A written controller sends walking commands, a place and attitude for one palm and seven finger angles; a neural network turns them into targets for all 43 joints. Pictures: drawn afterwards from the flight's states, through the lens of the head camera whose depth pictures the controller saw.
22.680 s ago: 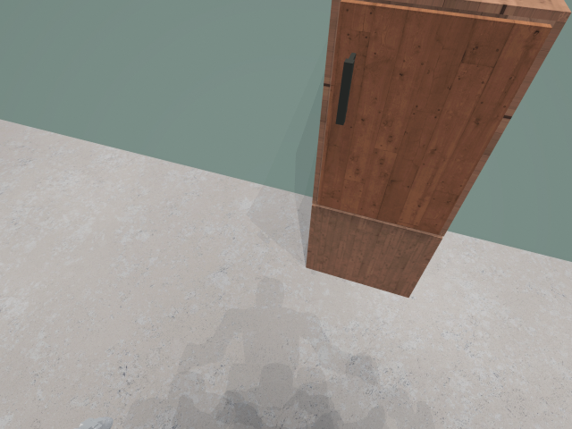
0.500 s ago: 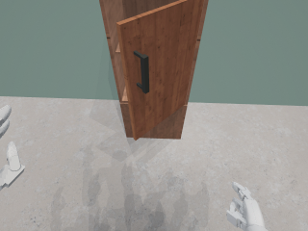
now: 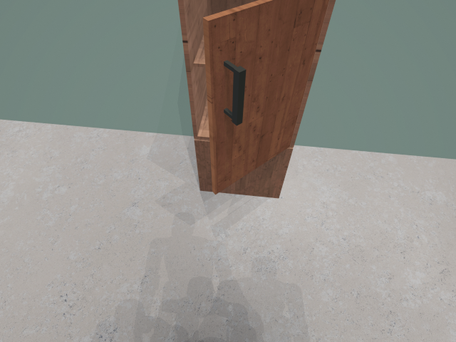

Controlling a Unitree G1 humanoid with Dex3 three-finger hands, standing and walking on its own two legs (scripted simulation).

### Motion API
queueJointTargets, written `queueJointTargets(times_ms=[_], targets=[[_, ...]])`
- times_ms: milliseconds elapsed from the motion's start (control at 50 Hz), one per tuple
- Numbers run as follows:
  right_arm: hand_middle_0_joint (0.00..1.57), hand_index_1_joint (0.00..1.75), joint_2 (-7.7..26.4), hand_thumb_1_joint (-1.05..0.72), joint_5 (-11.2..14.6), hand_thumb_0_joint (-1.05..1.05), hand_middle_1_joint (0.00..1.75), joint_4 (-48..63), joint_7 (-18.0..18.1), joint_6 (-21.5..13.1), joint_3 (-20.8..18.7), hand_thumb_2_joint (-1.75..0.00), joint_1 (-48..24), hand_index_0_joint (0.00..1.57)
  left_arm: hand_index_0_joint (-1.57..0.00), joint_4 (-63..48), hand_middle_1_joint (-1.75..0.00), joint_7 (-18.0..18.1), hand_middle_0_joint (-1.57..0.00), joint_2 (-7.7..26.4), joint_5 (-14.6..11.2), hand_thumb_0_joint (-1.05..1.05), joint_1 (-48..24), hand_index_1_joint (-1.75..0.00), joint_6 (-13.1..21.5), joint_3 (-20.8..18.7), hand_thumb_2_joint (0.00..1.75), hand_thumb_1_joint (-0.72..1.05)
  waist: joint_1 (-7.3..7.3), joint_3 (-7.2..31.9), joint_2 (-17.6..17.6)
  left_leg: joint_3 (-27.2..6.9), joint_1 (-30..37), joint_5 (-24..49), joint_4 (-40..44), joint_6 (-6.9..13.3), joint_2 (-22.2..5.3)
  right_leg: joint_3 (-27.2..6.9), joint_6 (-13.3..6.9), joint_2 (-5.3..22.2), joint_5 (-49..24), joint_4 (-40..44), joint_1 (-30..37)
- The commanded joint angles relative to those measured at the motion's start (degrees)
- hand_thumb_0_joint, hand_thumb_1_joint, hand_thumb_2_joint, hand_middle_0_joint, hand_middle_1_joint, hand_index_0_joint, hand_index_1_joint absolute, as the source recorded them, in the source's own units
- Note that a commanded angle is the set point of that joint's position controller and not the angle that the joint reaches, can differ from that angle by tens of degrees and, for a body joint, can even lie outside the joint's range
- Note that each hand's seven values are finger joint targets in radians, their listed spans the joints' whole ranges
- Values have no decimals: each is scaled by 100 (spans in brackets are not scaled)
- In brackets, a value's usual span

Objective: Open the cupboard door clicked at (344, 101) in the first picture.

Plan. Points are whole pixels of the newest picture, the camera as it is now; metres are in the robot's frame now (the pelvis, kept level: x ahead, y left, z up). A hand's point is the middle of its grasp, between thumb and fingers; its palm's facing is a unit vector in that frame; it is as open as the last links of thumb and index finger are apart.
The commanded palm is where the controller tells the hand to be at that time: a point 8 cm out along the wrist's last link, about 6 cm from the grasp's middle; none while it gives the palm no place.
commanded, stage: let the arm hang, fingers relaxed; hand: left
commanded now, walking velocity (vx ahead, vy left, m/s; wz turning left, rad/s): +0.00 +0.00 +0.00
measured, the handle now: (233, 94) +0.63 +0.03 +0.07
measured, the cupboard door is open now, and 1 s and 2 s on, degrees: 45 45 45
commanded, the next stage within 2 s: look to check the result in 0.60 s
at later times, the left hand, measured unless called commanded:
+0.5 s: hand out of the picture +0.01 +0.17 -0.17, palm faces +0.05 -0.98 -0.18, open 7.3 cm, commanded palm none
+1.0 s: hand out of the picture +0.02 +0.16 -0.17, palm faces +0.04 -0.98 -0.20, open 7.4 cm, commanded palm none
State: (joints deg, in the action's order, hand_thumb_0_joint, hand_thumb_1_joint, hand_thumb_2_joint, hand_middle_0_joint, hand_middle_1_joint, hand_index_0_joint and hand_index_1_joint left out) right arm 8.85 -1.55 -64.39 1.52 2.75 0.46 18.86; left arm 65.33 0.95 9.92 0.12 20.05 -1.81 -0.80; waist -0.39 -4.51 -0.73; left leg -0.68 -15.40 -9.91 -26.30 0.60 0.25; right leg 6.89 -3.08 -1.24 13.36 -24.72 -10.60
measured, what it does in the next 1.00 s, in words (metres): stands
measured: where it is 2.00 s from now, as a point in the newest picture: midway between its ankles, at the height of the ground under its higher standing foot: outside the picture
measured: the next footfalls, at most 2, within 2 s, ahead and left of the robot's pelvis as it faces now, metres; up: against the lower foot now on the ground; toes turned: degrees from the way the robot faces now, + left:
right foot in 1.98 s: +0.02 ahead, -0.16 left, +0.00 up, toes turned -23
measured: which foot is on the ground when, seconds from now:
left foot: down 0.00-1.00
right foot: down 0.00-1.00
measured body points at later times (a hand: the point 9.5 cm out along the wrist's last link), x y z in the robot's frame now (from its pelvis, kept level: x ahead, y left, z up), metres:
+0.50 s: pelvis +0.01 +0.00 +0.00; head +0.02 +0.00 +0.45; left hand +0.01 +0.22 -0.16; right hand +0.00 -0.20 -0.17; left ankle +0.05 +0.11 -0.74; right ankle +0.00 -0.08 -0.74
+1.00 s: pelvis +0.03 -0.01 +0.00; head +0.04 -0.02 +0.45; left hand +0.02 +0.22 -0.15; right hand +0.03 -0.22 -0.16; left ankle +0.05 +0.11 -0.74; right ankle +0.00 -0.08 -0.74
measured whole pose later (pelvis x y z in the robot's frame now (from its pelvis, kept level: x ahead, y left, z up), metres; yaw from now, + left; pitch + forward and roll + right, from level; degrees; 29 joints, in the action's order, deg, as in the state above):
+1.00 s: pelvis +0.03 -0.01 +0.00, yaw -1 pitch -1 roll +0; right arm 8.6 -1.2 -65.9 2.3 0.5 0.1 14.2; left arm 65.9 1.7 7.6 0.0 16.2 0.4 -0.7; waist -0.1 -2.9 -1.1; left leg 0.1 -10.6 -11.0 -22.9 0.3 0.7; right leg 6.0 -2.9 -0.8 15.2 -23.0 -6.8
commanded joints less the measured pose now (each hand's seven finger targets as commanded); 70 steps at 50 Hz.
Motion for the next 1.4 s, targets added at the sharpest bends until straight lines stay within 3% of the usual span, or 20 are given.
queueJointTargets(times_ms=[0, 60, 320, 480, 700, 780, 1220, 1300, 1380], targets=[[20, 30, 508, -90, 21, 0, 30, 206, 49, -162, -109, -90, 276, 20, -20, -171, -30, 78, -20, 499, 20, 0, 112, -30, 186, -107, 90, 90, 88, 86, -11, -510, -15, -565, 571, 189, -479, -844, -106, 750, 966, 801, -261], [20, 30, 399, -90, 13, 0, 30, 122, 55, -168, -102, -90, 389, 20, -20, -78, -30, 92, -20, 420, 19, 0, 236, -30, 177, -107, 90, 90, 80, -45, 146, -512, -109, -651, 609, 205, -461, -840, -99, 751, 1023, 760, -333], [20, 30, 195, -90, 8, 0, 30, 53, 54, -227, -108, -90, 360, 20, -20, -105, -30, 147, -20, 240, 38, 0, 298, -30, 218, -131, 90, 90, 53, -303, 54, -486, -199, -398, 659, 190, -434, -812, -58, 758, 672, 637, -363], [20, 30, 252, -90, 14, 0, 30, 41, 69, -273, -95, -90, 220, 20, -20, -125, -30, 136, -20, 264, 22, 0, 140, -30, 256, -133, 90, 90, 62, -144, -94, -474, 29, 178, 651, 168, -471, -800, -36, 776, 100, 592, -124], [20, 30, 414, -90, 41, 0, 30, 26, 76, -284, -96, -90, 67, 20, -20, -127, -30, 134, -20, 389, 13, 0, 55, -30, 294, -132, 90, 90, 69, 123, 71, -408, 379, 675, 560, 150, -499, -770, -15, 811, -358, 654, 133], [20, 30, 412, -90, 37, 0, 30, -21, 78, -264, -85, -90, -7, 20, -20, -84, -30, 131, -20, 390, 8, 0, 30, -30, 285, -100, 90, 90, 82, -49, 32, -369, 393, 566, 600, 127, -498, -809, -5, 820, -298, 740, 37], [20, 30, 562, -90, 46, 0, 30, -50, 102, -307, -92, -90, -184, 20, -20, -104, -30, 130, -20, 521, 6, 0, -76, -30, 320, -119, 90, 90, 61, 142, 73, -325, 595, 928, 613, 123, -540, -781, 19, 844, -1053, 732, 364], [20, 30, 454, -90, 48, 0, 30, -48, 144, -234, -124, -90, -88, 20, -20, -153, -30, 144, -20, 465, 22, 0, -46, -30, 240, -174, 90, 90, 68, 84, 164, -103, 586, 779, 390, 65, -585, -948, 20, 838, -1398, 625, 232], [20, 30, 563, -90, 42, 0, 30, 151, 180, -133, -273, -90, -204, 20, -20, -363, -30, 103, -20, 713, 70, 0, -144, -30, 102, -364, 90, 90, 62, 53, 506, 321, 208, 146, -214, -42, -527, -1422, -195, 1094, -1637, 515, 130]])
